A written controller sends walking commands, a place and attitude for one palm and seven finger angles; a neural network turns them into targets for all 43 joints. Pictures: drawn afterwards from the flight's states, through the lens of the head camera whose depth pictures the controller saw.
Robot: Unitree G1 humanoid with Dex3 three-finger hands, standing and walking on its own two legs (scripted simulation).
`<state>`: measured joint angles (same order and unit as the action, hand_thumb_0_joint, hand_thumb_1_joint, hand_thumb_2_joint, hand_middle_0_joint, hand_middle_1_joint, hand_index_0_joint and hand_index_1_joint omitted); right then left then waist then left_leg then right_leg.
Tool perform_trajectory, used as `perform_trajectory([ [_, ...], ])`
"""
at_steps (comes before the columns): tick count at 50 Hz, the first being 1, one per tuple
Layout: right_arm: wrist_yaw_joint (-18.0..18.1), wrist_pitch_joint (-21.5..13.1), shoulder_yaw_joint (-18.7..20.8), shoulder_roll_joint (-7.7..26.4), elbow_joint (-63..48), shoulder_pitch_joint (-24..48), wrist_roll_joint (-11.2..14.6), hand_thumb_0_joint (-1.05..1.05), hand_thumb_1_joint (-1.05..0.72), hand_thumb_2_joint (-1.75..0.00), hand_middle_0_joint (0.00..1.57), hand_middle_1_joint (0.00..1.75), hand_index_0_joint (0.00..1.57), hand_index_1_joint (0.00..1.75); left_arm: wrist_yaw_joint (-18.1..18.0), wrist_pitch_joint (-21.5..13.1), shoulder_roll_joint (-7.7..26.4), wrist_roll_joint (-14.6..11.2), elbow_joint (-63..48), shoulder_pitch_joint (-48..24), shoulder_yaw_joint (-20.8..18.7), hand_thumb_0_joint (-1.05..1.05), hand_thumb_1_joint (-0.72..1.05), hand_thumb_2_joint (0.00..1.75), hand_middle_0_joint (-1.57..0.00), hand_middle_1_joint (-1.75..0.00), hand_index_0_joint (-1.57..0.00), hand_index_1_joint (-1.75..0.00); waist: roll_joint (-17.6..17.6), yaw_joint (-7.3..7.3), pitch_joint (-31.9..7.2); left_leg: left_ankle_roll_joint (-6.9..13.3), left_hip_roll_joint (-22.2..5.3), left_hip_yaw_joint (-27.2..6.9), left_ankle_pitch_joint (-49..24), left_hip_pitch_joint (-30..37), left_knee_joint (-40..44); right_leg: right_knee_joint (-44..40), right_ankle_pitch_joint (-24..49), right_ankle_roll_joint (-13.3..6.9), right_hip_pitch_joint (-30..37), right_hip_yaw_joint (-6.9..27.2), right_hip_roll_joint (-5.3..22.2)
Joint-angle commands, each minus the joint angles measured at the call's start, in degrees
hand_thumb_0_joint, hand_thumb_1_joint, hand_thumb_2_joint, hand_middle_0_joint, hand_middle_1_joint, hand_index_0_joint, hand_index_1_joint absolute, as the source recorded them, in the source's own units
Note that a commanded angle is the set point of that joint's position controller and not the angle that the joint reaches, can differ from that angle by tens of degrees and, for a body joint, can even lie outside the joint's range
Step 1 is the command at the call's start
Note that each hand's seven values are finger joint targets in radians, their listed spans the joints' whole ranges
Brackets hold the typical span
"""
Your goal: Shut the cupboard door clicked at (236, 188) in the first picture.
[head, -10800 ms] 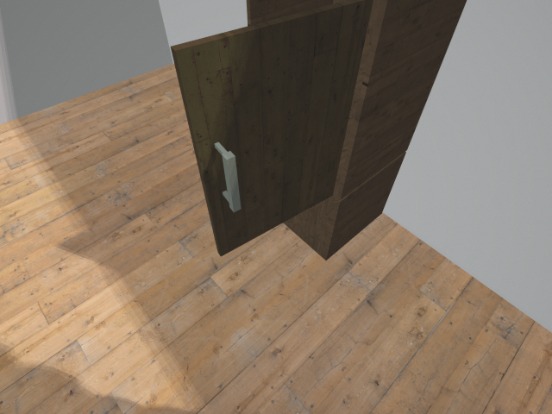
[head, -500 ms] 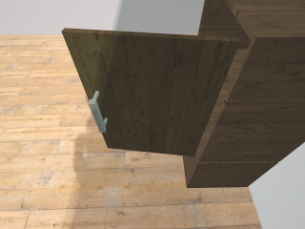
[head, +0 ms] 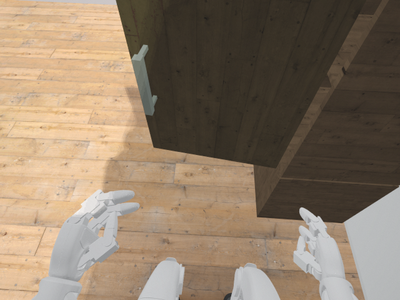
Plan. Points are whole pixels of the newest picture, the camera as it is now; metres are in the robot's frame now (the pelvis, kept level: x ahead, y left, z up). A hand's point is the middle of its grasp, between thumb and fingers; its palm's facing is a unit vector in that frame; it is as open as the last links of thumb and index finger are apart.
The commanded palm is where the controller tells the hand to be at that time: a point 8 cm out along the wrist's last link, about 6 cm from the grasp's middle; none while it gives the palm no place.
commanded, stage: raise the hand and make a fist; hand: left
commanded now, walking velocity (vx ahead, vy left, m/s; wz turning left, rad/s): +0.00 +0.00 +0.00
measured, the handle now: (147, 82) +0.55 +0.19 +0.09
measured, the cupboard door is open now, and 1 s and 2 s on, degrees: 83 83 83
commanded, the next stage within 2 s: bring the fist close to the handle in 1.36 s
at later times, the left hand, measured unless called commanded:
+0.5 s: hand (104, 218) +0.23 +0.19 +0.07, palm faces -0.09 -1.00 -0.04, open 3.4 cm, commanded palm +0.21 +0.25 +0.08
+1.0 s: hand (99, 196) +0.26 +0.20 +0.09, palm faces -0.09 -0.99 -0.05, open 3.1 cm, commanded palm +0.24 +0.26 +0.09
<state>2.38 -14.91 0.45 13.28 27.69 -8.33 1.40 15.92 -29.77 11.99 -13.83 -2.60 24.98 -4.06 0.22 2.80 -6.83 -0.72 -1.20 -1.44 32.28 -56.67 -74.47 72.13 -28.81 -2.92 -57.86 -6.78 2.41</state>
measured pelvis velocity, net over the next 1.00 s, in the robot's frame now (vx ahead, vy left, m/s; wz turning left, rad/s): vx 0.04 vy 0.02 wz -0.01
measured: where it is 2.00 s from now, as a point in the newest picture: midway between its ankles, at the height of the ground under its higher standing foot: outside the picture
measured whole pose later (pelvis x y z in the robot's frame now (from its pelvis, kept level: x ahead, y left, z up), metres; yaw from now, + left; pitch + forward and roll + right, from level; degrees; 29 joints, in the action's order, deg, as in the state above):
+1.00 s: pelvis +0.04 +0.02 +0.03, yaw +0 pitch +15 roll -2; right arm 2.8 -9.8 -1.3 13.4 28.0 -14.6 1.4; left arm 18.6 -19.8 15.0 -16.6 -2.7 21.4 -9.7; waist 2.0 0.0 -7.6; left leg 0.9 -0.8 -0.8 32.0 -49.1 -65.9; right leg 62.5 -27.7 -0.8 -49.8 -5.9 1.9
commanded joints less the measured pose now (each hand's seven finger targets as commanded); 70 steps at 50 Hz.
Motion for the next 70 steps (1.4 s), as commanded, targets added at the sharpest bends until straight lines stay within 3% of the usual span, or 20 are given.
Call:
perform_trajectory([
  [1,1.7,-2.4,2.5,7.7,-8.0,-1.6,1.0,0.0,-0.9,-0.9,0.2,0.3,0.2,0.3,0.6,2.6,5.7,-0.2,-12.0,-5.9,-1.0,0.0,0.9,0.9,-0.71,-0.86,-0.71,-0.86,1.4,-4.12,-11.7,2.5,1.9,-0.9,-1.6,3.2,13.8,-17.7,-8.5,1.6,11.9,8.5,-1.7],
  [5,2.1,-1.6,2.2,6.6,-8.7,-0.3,1.1,0.0,-0.9,-0.9,0.2,0.3,0.2,0.3,-1.1,8.3,7.3,-1.3,-10.4,-2.9,-5.6,0.0,0.9,0.9,-0.79,-0.94,-0.79,-0.94,-0.6,-1.57,-12.1,2.2,2.2,-1.1,-2.4,3.4,16.6,-18.7,-8.2,1.6,15.6,7.5,-1.7],
  [7,2.0,-1.6,2.3,6.2,-8.8,-0.8,0.9,0.0,-0.9,-0.9,0.2,0.3,0.2,0.3,-2.4,7.7,7.3,-1.7,-13.3,-2.4,-7.0,0.0,0.9,0.9,-0.82,-0.98,-0.82,-0.98,-1.3,-0.94,-15.3,2.1,2.1,-1.1,-5.6,5.1,17.1,-18.0,-4.9,1.7,17.5,6.8,-1.5],
  [8,1.8,-1.7,2.2,6.0,-8.9,-1.0,0.7,0.0,-0.9,-0.9,0.2,0.3,0.2,0.3,-2.9,7.1,6.3,-1.8,-13.5,-1.4,-6.5,0.0,0.9,0.9,-0.84,-1.0,-0.84,-1.0,-0.9,-0.82,-14.9,2.0,2.1,-1.1,-6.8,5.6,17.5,-17.5,-3.2,1.6,17.6,6.2,-1.6],
  [10,1.7,-1.8,2.1,6.1,-8.3,-0.8,0.2,0.0,-0.9,-0.9,0.2,0.3,0.2,0.3,-3.5,5.5,6.5,-1.9,-13.0,-1.3,-6.6,0.0,0.9,0.9,-0.88,-1.04,-0.88,-1.04,-1.5,-0.95,-13.5,1.9,2.0,-1.5,-8.2,5.6,17.8,-16.5,-0.9,1.3,17.0,5.0,-2.0],
  [14,1.1,-2.1,2.4,7.0,-7.9,-2.1,0.1,0.0,-0.9,-0.9,0.2,0.3,0.2,0.3,-2.6,2.5,4.3,-1.1,-12.1,-0.5,-3.2,0.0,0.9,0.9,-0.95,-1.12,-0.95,-1.12,-0.4,-2.59,-10.9,1.7,1.9,-1.4,-7.2,6.8,18.2,-16.0,-0.5,1.4,13.5,4.1,-1.9],
  [17,1.2,-2.1,2.7,7.7,-8.0,-2.9,0.1,0.0,-0.9,-0.9,0.2,0.3,0.2,0.3,-1.8,1.8,6.4,-0.9,-13.0,-1.1,-4.2,0.0,0.9,0.9,-1.01,-1.18,-1.01,-1.18,0.7,-2.43,-11.8,1.6,1.8,-1.9,-7.6,7.9,18.8,-15.4,0.5,1.0,13.5,3.8,-2.0],
  [26,1.1,0.1,2.9,7.6,-9.0,-4.2,0.0,0.0,-0.9,-0.9,0.2,0.3,0.2,0.3,-1.9,3.0,6.8,-1.5,-15.9,-0.2,-5.9,0.0,0.9,0.9,-1.17,-1.36,-1.17,-1.36,3.3,-2.3,-14.0,1.2,1.7,-1.7,-16.7,12.1,18.8,-14.5,10.5,0.9,16.5,2.6,-2.8],
  [31,1.0,1.4,2.6,7.9,-9.6,-4.5,0.0,0.0,-0.9,-0.9,0.2,0.3,0.2,0.3,-0.5,5.0,7.0,-1.5,-14.0,-1.7,-5.5,0.0,0.9,0.9,-1.26,-1.46,-1.26,-1.46,2.7,-3.48,-12.3,1.2,1.6,-1.6,-16.4,12.1,18.7,-15.4,11.2,1.1,16.4,2.5,-3.0],
  [36,1.1,1.8,2.2,7.8,-9.9,-4.9,0.0,0.0,-0.9,-0.9,0.2,0.3,0.2,0.3,0.5,5.8,8.4,-2.2,-15.0,-3.7,-7.3,0.0,0.9,0.9,-1.3,-1.5,-1.3,-1.5,4.2,-2.97,-14.6,1.0,1.6,-1.5,-19.4,13.7,18.6,-15.4,14.3,1.0,18.5,2.7,-3.0],
  [40,1.2,1.8,2.0,7.7,-9.4,-4.8,-0.1,0.0,-0.9,-0.9,0.2,0.3,0.2,0.3,1.1,6.2,9.3,-3.1,-13.3,-3.7,-9.1,0.0,0.9,0.9,-1.3,-1.5,-1.3,-1.5,3.3,-2.62,-14.5,1.0,1.7,-1.4,-21.4,13.3,18.3,-15.5,16.6,0.9,20.0,2.9,-3.2],
  [44,1.2,1.7,2.2,7.8,-9.1,-4.9,0.2,0.0,-0.9,-0.9,0.2,0.3,0.2,0.3,2.1,6.4,9.0,-3.9,-12.1,-4.6,-9.4,0.0,0.9,0.9,-1.3,-1.5,-1.3,-1.5,1.2,-3.09,-14.4,1.2,1.8,-0.9,-19.5,12.5,18.5,-16.9,15.7,1.4,21.3,3.6,-2.7],
  [46,1.3,1.6,2.1,7.9,-9.1,-4.8,0.3,0.0,-0.9,-0.9,0.2,0.3,0.2,0.3,2.6,6.4,9.8,-4.0,-12.1,-5.4,-9.8,0.0,0.9,0.9,-1.3,-1.5,-1.3,-1.5,2.8,-2.76,-14.9,1.2,1.8,-0.8,-20.5,12.9,18.7,-16.9,16.6,1.2,21.9,3.9,-2.6],
  [53,1.3,1.2,2.4,7.9,-8.6,-4.8,0.5,0.0,-0.9,-0.9,0.2,0.3,0.2,0.3,2.9,5.9,8.9,-4.7,-10.0,-4.6,-9.7,0.0,0.9,0.9,-1.3,-1.5,-1.3,-1.5,1.3,-2.76,-13.9,1.3,2.0,-0.5,-18.9,12.4,19.3,-18.0,14.7,1.5,22.0,4.3,-2.4],
  [55,1.2,1.3,2.4,8.0,-8.6,-4.7,0.4,0.0,-0.9,-0.9,0.2,0.3,0.2,0.3,2.6,5.7,10.1,-4.7,-9.2,-4.9,-10.6,0.0,0.9,0.9,-1.3,-1.5,-1.3,-1.5,0.7,-2.46,-13.0,1.4,2.0,-0.5,-18.0,11.1,19.1,-18.2,13.4,1.2,22.4,4.7,-2.5],
  [67,1.2,1.1,2.3,7.9,-8.7,-4.3,0.7,0.0,-0.9,-0.9,0.2,0.3,0.2,0.3,2.2,3.9,9.6,-4.2,-10.5,-6.1,-9.4,0.0,0.9,0.9,-1.3,-1.5,-1.3,-1.5,2.9,-2.72,-13.1,1.6,2.1,-0.3,-14.9,11.8,19.8,-18.7,9.6,1.3,20.9,5.0,-2.3],
  [70,1.5,1.2,2.2,8.0,-8.6,-4.3,0.6,0.0,-0.9,-0.9,0.2,0.3,0.2,0.3,2.3,4.2,9.7,-4.5,-9.1,-6.1,-9.7,0.0,0.9,0.9,-1.3,-1.5,-1.3,-1.5,0.5,-3.06,-11.7,1.7,2.1,-0.4,-14.3,10.4,19.2,-19.2,8.8,1.3,21.0,5.4,-2.5],
])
